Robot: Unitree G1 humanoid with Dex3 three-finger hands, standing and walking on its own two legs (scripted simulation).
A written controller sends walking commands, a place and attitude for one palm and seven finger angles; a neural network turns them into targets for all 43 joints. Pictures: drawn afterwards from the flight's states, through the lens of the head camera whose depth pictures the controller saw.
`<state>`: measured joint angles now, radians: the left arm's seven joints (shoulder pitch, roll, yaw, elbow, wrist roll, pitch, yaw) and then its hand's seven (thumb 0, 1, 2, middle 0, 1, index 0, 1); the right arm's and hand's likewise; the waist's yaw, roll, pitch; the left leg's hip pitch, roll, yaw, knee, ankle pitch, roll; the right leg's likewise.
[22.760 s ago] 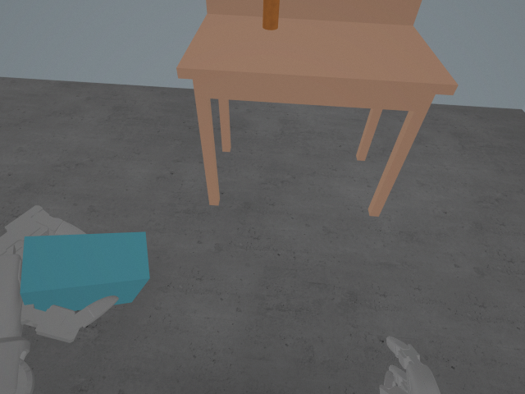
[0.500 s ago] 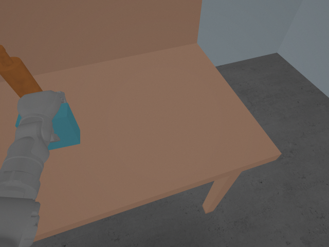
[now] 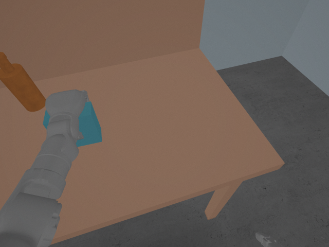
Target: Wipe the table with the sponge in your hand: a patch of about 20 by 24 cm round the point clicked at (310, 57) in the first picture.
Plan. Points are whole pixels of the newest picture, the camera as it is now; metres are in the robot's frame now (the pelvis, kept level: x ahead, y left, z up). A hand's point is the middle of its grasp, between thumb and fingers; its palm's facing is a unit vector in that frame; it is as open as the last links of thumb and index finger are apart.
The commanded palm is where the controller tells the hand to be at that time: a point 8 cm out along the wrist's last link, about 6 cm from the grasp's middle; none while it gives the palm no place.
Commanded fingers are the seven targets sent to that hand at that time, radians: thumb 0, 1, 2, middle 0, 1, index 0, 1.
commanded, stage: wipe back along the middle lane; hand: left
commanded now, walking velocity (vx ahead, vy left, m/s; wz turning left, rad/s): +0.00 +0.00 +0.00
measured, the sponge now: (77, 130) +0.40 +0.28 +0.02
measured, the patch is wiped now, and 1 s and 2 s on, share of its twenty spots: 0.35 0.60 0.70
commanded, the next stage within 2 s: slide across to the third lane in 1.68 s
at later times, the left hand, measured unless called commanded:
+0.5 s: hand (77, 136) +0.36 +0.25 +0.06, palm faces -0.04 -0.04 -1.00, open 9.8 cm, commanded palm +0.33 +0.24 +0.10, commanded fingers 0.00 0.10 1.30 -1.20 -1.60 -1.20 -1.60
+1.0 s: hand (79, 147) +0.33 +0.23 +0.06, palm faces -0.01 -0.04 -1.00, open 9.8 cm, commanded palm +0.28 +0.22 +0.10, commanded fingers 0.00 0.10 1.30 -1.20 -1.60 -1.20 -1.60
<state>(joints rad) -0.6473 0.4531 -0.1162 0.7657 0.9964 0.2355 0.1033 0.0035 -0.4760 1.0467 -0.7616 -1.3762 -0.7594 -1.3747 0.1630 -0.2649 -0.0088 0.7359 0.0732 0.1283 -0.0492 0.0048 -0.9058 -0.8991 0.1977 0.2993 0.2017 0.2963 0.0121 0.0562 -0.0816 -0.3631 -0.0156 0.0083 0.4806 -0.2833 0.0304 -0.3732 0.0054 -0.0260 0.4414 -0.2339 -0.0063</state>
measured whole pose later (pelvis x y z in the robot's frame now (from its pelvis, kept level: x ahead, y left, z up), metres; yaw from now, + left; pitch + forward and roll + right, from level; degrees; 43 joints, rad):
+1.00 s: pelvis -0.01 +0.00 +0.00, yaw -1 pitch +4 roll +0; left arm -0.28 0.35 -0.21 0.34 0.99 0.41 0.14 0.01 -0.45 1.05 -0.72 -1.42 -0.72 -1.42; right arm 0.09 -0.28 0.01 0.69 0.09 0.15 -0.02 0.01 -0.91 -0.90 0.20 0.30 0.20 0.30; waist 0.06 0.08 -0.08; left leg -0.25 -0.02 0.03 0.45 -0.27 0.03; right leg -0.29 0.00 0.00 0.46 -0.24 -0.01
